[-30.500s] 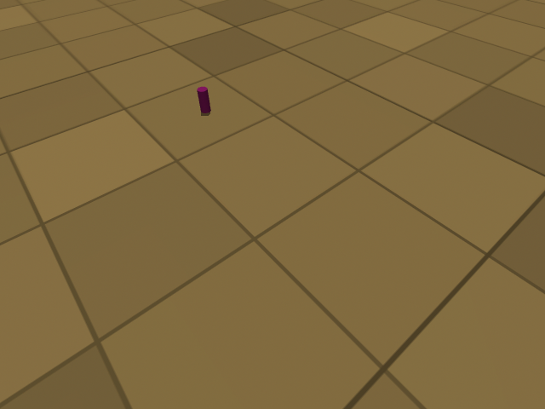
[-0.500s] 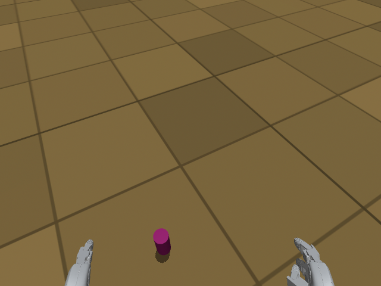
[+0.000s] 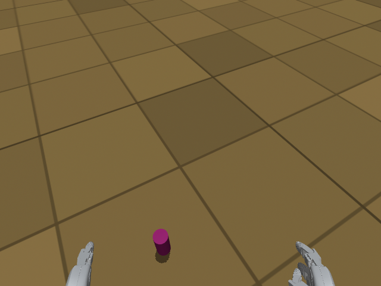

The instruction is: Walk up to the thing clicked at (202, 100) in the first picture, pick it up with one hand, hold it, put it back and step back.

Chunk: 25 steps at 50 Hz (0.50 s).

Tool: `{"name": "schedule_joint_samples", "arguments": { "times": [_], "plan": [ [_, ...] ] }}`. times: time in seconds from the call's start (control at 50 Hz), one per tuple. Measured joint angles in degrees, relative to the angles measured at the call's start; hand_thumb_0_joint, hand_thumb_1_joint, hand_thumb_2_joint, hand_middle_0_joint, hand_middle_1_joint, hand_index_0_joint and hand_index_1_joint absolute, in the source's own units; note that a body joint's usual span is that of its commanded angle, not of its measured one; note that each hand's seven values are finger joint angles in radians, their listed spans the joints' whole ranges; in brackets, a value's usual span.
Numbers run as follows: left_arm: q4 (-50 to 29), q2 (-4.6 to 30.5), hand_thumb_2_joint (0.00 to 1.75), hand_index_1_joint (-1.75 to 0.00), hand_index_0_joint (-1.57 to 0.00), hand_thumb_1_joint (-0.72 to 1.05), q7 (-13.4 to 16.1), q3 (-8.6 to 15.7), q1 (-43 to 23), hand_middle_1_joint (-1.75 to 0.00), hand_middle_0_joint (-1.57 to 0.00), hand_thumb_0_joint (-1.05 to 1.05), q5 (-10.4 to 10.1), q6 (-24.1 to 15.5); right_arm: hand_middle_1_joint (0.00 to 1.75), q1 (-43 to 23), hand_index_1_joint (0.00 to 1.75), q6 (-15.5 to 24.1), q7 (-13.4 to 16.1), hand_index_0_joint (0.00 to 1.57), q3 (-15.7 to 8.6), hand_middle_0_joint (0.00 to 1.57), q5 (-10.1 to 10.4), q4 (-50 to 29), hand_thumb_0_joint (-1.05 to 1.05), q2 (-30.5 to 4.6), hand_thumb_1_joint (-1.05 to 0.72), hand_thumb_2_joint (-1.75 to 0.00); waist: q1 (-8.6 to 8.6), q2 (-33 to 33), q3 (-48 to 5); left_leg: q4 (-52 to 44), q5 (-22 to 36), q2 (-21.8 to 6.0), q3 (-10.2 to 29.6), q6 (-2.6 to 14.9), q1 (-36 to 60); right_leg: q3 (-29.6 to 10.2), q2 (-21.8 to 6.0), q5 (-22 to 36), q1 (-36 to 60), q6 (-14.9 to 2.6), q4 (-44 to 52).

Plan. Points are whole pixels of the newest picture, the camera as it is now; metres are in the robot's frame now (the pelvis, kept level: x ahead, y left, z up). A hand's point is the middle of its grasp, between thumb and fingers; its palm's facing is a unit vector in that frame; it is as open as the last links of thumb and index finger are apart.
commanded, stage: home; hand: left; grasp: from the side
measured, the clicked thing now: (162, 242) +0.45 +0.15 -0.64
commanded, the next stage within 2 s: stand in 0.72 s
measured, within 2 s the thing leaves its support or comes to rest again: neither
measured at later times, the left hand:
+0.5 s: hand out of the picture +0.17 +0.18 -0.06, palm faces +0.09 -0.96 -0.28, open 17.4 cm
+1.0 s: hand (107, 283) +0.17 +0.18 -0.06, palm faces +0.09 -0.96 -0.27, open 15.8 cm
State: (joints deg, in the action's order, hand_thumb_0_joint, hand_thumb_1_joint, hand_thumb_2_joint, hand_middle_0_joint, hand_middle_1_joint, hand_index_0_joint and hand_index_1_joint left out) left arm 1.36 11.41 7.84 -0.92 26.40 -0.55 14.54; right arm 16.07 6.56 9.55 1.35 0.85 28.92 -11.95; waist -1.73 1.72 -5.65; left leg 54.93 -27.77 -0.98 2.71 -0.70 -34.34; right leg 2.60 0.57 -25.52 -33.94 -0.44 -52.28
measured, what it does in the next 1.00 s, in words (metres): stands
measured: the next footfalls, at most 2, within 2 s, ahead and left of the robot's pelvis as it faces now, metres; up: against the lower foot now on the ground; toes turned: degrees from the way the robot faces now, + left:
none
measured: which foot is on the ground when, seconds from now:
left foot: down 0.00-1.00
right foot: down 0.00-1.00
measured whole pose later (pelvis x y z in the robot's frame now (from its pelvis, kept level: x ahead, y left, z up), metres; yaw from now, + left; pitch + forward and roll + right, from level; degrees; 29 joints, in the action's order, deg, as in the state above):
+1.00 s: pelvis +0.01 +0.01 +0.00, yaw +0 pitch +7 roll -2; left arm 1.1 11.4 7.6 -0.7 26.5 -0.4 14.2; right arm 16.1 7.5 9.5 1.3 0.6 29.6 -11.7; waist -1.4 1.6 -5.6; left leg 54.8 -28.4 -0.8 2.6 -0.3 -33.8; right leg 2.4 0.4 -25.9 -33.2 0.0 -51.7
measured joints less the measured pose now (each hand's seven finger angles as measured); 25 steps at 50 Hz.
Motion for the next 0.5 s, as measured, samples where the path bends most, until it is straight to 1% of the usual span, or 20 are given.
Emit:
{"name": "schedule_joint_samples", "arguments": {
  "times": [0.5],
  "plan": [
    [0.1,0.1,0.06,-0.05,-0.06,-0.54,0.0,0.0,-0.2,-0.05,-0.05,-0.01,0.1,-0.6,0.3,0.1,0.3,1.0,0.2,0.21,0.2,0.21,-0.1,0.7,0.01,0.4,-0.9,-0.9,0.38,-0.2,0.3,0.0,-0.1,0.2,-0.3,0.42,0.0,-0.3,-0.2,0.2,0.2,0.41,0.3]
  ]
}}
